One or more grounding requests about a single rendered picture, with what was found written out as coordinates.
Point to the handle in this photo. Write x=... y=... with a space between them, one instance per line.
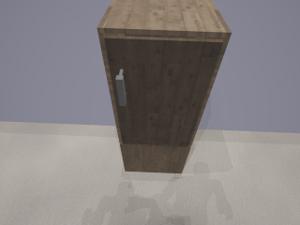
x=120 y=86

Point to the cupboard door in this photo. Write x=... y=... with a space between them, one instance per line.
x=166 y=80

